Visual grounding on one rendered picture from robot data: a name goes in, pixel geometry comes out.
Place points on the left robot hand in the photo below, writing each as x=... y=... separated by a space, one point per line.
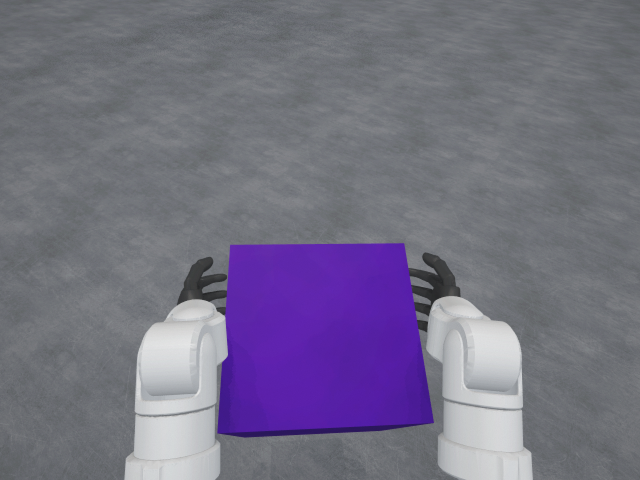
x=194 y=284

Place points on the right robot hand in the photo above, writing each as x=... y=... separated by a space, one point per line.
x=443 y=283

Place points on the carton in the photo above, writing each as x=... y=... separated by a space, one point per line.
x=322 y=338

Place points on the robot left forearm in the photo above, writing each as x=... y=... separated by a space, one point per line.
x=176 y=389

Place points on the robot right forearm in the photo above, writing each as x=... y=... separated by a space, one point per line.
x=482 y=436

